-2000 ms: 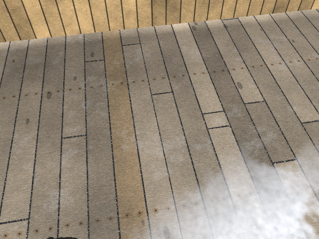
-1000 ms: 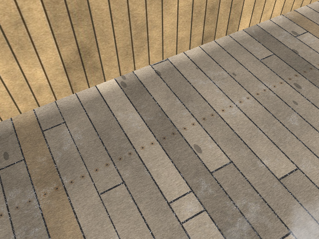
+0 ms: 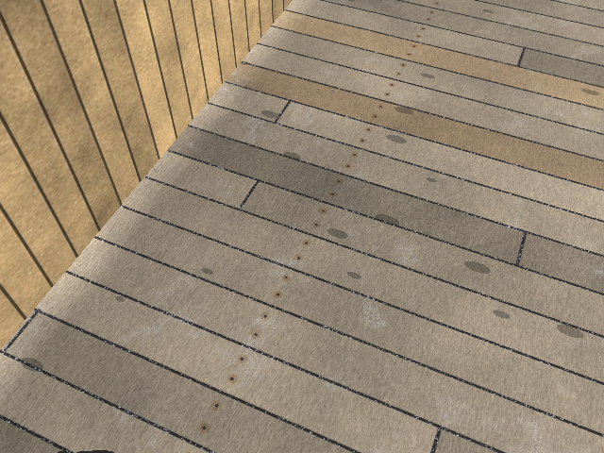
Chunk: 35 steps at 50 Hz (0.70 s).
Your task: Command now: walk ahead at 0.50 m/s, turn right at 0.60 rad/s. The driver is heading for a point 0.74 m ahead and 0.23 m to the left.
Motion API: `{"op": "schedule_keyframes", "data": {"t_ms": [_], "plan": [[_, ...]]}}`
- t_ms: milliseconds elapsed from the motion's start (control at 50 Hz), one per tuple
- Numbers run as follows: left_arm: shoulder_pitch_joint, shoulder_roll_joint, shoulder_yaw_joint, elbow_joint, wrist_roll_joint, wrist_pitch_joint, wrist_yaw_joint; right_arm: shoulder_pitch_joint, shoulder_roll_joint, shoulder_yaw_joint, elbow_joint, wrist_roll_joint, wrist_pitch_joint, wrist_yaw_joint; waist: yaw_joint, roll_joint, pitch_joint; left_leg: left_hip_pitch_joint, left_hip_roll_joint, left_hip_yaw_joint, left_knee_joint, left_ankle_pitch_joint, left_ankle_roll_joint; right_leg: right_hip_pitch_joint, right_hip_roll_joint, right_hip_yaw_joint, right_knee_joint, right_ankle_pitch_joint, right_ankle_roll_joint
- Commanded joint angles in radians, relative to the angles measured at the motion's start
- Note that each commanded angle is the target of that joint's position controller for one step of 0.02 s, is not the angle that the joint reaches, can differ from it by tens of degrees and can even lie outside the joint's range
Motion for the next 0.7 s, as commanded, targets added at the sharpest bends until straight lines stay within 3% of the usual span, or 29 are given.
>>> {"op": "schedule_keyframes", "data": {"t_ms": [20, 80, 100, 120, 140, 160, 180, 200, 220, 240, 260, 300, 340, 400, 460, 540, 580, 620, 640, 660, 680, 700], "plan": [[-0.116, 0.035, 0.001, -0.109, -0.002, -0.015, -0.021, -0.024, -0.186, -0.042, -0.055, 0.015, 0.002, -0.005, 0.004, 0.096, 0.038, 0.014, 0.279, -0.064, -0.061, 0.417, 0.141, 0.015, 0.02, -0.054, -0.091, -0.005, -0.025], [-0.054, 0.087, 0.027, -0.116, 0.005, -0.008, -0.026, -0.032, -0.231, -0.055, -0.057, 0.031, 0.022, -0.013, 0.072, 0.138, -0.024, 0.077, 0.288, -0.01, 0.121, 0.849, 0.112, 0.162, 0.103, -0.125, -0.124, -0.158, -0.084], [0.06, 0.124, 0.05, -0.089, 0.005, -0.004, -0.023, -0.042, -0.237, -0.057, -0.061, 0.035, 0.031, -0.017, 0.143, 0.136, -0.087, 0.056, 0.272, 0.015, 0.283, 0.961, 0.096, 0.312, 0.148, -0.148, -0.159, -0.16, -0.115], [0.236, 0.181, 0.083, -0.04, 0.002, 0.002, -0.009, -0.043, -0.212, -0.046, -0.066, 0.033, 0.032, -0.021, 0.233, 0.104, -0.175, -0.074, 0.235, 0.037, 0.515, 0.892, 0.06, 0.584, 0.176, -0.128, -0.213, -0.097, -0.156], [0.328, 0.265, 0.102, -0.017, 0.0, 0.009, 0.013, 0.013, -0.103, -0.008, -0.092, -0.012, 0.023, -0.015, 0.221, -0.109, -0.264, -0.433, 0.158, 0.034, 0.857, 0.258, 0.016, 0.928, -0.049, 0.229, -0.223, -0.103, -0.246], [0.285, 0.29, 0.088, -0.051, -0.001, -0.009, 0.009, 0.052, -0.056, 0.022, -0.121, -0.008, -0.01, -0.001, 0.152, -0.227, -0.427, -0.697, -0.007, -0.158, 1.121, -0.319, -0.01, 1.095, -0.257, 0.763, -0.397, -0.266, -0.41], [0.289, 0.189, 0.058, -0.042, 0.01, -0.022, -0.001, -0.042, -0.158, -0.005, -0.117, 0.037, -0.031, 0.013, 0.215, -0.076, -0.381, -0.789, 0.051, -0.266, 1.162, -0.256, 0.005, 1.051, -0.251, 0.676, -0.447, -0.272, -0.352], [0.252, 0.165, 0.047, -0.032, 0.016, -0.031, -0.002, -0.098, -0.155, -0.002, -0.135, 0.057, -0.039, 0.019, 0.199, -0.064, -0.245, -0.81, 0.09, -0.249, 1.12, -0.19, 0.023, 0.914, -0.222, 0.515, -0.443, -0.196, -0.312], [0.184, 0.139, 0.037, -0.026, 0.016, -0.038, -0.003, -0.111, -0.139, 0.002, -0.125, 0.041, -0.038, 0.012, 0.155, 0.011, -0.166, -0.769, 0.139, -0.246, 1.037, -0.114, 0.025, 0.764, -0.178, 0.392, -0.449, -0.104, -0.273], [0.132, 0.102, 0.024, -0.027, 0.023, -0.045, -0.001, -0.099, -0.144, -0.004, -0.111, 0.025, -0.027, 0.009, 0.121, -0.006, -0.126, -0.709, 0.168, -0.254, 0.975, -0.064, 0.02, 0.658, -0.145, 0.306, -0.472, -0.023, -0.253], [0.105, 0.093, 0.019, -0.027, 0.031, -0.052, 0.001, -0.061, -0.14, -0.005, -0.095, 0.026, -0.011, 0.012, 0.092, -0.031, -0.111, -0.649, 0.182, -0.261, 0.957, -0.023, 0.013, 0.585, -0.128, 0.257, -0.508, 0.003, -0.246], [0.093, 0.097, 0.021, -0.006, 0.033, -0.072, 0.003, -0.024, -0.11, -0.002, -0.073, 0.024, 0.017, 0.01, 0.07, -0.026, -0.093, -0.617, 0.18, -0.256, 0.92, 0.031, -0.007, 0.52, -0.12, 0.177, -0.566, 0.054, -0.249], [0.104, 0.107, 0.025, 0.019, 0.041, -0.086, 0.01, -0.065, -0.093, 0.001, -0.081, 0.023, 0.031, 0.004, 0.077, -0.009, -0.047, -0.673, 0.17, -0.276, 0.851, 0.118, -0.025, 0.508, -0.111, 0.095, -0.605, 0.082, -0.236], [0.119, 0.101, 0.022, 0.047, 0.045, -0.089, 0.023, -0.124, -0.079, 0.001, -0.096, 0.022, 0.025, 0.007, 0.1, -0.007, -0.014, -0.719, 0.137, -0.298, 0.682, 0.297, -0.033, 0.547, -0.083, -0.017, -0.622, 0.099, -0.194], [0.127, 0.112, 0.023, 0.067, 0.041, -0.089, 0.03, -0.196, -0.052, 0.011, -0.117, 0.019, 0.015, 0.024, 0.132, -0.007, 0.013, -0.691, 0.111, -0.247, 0.509, 0.433, -0.021, 0.575, -0.079, -0.095, -0.642, 0.095, -0.161], [0.192, 0.126, 0.031, 0.115, 0.028, -0.069, 0.036, -0.29, -0.031, 0.024, -0.17, 0.017, 0.011, 0.05, 0.176, 0.007, 0.054, -0.755, 0.093, -0.206, 0.389, 0.389, 0.015, 0.731, -0.131, -0.136, -0.6, 0.183, -0.152], [0.198, 0.14, 0.036, 0.126, 0.02, -0.049, 0.043, -0.309, -0.036, 0.024, -0.2, 0.016, 0.01, 0.066, 0.171, -0.003, 0.049, -0.771, 0.072, -0.17, 0.364, 0.288, 0.041, 0.812, -0.157, -0.15, -0.536, 0.325, -0.142], [0.173, 0.17, 0.044, 0.12, 0.018, -0.032, 0.059, -0.266, -0.074, 0.009, -0.214, 0.018, 0.015, 0.069, 0.129, -0.062, -0.008, -0.669, 0.016, -0.107, 0.363, 0.158, 0.078, 0.849, -0.157, -0.178, -0.413, 0.671, -0.109], [0.167, 0.183, 0.046, 0.117, 0.018, -0.023, 0.068, -0.2, -0.102, -0.005, -0.207, 0.019, 0.019, 0.065, 0.09, -0.087, -0.059, -0.574, -0.023, -0.079, 0.373, 0.109, 0.1, 0.851, -0.153, -0.191, -0.306, 0.836, -0.091], [0.156, 0.187, 0.045, 0.115, 0.018, -0.015, 0.075, -0.07, -0.147, -0.029, -0.183, 0.022, 0.022, 0.056, 0.015, -0.075, -0.13, -0.391, -0.059, -0.076, 0.329, 0.133, 0.133, 0.799, -0.127, -0.212, -0.126, 0.863, -0.065], [0.154, 0.176, 0.036, 0.104, 0.022, -0.021, 0.08, 0.093, -0.211, -0.06, -0.152, 0.023, 0.029, 0.038, -0.071, -0.012, -0.222, -0.088, -0.014, -0.195, 0.29, 0.172, 0.184, 0.601, -0.087, -0.214, 0.137, 0.643, -0.027], [0.265, 0.038, -0.009, 0.053, 0.063, -0.054, 0.057, 0.133, -0.329, -0.085, -0.147, 0.011, 0.034, 0.025, 0.027, 0.272, -0.324, 0.321, 0.256, -0.723, 0.276, 0.115, 0.372, 0.113, 0.112, -0.162, 0.526, -0.263, 0.049]]}}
